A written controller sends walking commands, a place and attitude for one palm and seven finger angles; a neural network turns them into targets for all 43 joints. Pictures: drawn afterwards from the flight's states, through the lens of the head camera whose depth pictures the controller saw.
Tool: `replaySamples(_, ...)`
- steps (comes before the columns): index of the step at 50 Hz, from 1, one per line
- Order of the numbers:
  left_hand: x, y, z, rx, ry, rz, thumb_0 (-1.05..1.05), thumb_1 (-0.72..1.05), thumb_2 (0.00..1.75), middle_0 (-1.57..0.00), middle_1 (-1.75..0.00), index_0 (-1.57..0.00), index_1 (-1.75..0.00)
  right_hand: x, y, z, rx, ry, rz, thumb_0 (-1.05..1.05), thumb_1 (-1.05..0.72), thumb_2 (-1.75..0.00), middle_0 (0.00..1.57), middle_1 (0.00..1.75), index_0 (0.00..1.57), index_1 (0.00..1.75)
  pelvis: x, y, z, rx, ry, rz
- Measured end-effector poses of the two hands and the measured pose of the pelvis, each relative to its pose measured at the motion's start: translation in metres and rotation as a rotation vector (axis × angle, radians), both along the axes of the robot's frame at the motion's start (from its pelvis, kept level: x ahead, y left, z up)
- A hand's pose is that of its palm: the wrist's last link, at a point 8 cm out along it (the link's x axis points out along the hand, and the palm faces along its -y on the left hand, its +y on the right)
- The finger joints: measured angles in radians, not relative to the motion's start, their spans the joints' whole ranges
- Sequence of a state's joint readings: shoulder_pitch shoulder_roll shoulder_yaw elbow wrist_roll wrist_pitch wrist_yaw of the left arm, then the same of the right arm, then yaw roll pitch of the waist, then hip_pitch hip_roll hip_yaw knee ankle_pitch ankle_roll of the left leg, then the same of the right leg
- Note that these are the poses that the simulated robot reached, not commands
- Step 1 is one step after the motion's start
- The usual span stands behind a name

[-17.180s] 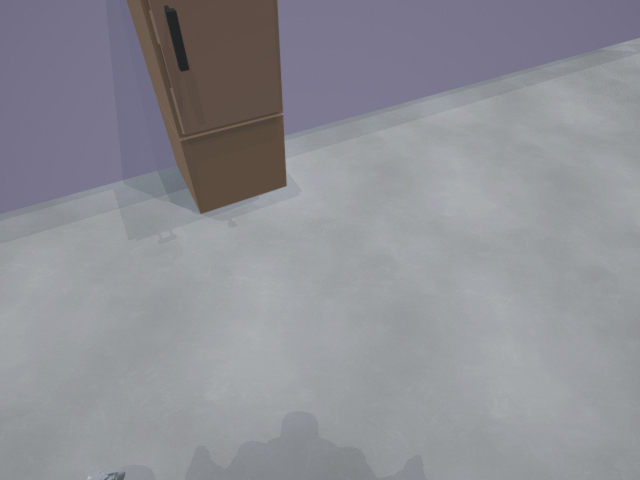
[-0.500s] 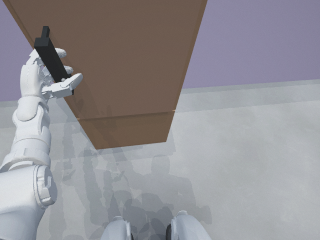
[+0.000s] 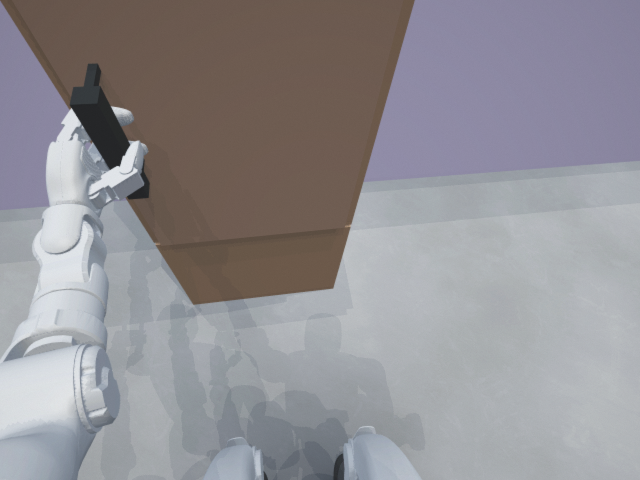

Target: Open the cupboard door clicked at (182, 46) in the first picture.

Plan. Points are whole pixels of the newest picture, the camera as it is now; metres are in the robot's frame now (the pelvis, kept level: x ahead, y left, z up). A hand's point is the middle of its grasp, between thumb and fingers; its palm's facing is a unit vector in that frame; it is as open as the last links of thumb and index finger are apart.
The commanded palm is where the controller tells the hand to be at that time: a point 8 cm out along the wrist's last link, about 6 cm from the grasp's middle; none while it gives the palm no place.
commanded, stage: pull the door open along its arc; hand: left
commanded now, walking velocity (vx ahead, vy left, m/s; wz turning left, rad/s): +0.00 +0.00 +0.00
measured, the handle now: (118, 136) +0.54 +0.23 +0.06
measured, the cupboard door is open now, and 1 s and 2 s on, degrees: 0 40 40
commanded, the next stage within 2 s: open thumb and fingers to let go in 0.86 s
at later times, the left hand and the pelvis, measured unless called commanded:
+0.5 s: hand (183, 272) +0.34 +0.13 +0.07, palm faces +0.32 -0.95 +0.06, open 6.8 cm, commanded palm +0.27 +0.20 +0.06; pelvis +0.02 +0.00 +0.02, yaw +0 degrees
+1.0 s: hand (246, 319) +0.29 +0.06 +0.07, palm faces +0.45 -0.89 -0.03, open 6.9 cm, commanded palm +0.24 +0.11 +0.06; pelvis +0.03 -0.04 +0.01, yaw +5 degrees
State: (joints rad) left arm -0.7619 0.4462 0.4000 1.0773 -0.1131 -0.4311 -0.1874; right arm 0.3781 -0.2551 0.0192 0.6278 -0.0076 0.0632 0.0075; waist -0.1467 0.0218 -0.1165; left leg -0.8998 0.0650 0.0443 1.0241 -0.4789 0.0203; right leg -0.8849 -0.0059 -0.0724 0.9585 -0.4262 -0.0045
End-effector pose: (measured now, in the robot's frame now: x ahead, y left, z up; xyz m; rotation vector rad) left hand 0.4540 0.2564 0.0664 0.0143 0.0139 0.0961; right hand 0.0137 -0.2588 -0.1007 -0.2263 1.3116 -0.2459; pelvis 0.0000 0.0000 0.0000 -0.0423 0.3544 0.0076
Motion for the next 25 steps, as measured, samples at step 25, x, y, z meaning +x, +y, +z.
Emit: replaySamples(25,-0.151,-0.082,0.001,-0.077,-0.019,0.226,0.02,0.63,0.69,-0.27,-1.28,-0.31,-1.25,0.155,0.030,0.028,0.127,-0.400,0.173,0.01,-0.90,-0.90,0.20,0.30,0.20,0.30,0.025,-0.004,0.018,0.032,-0.106,-0.010)
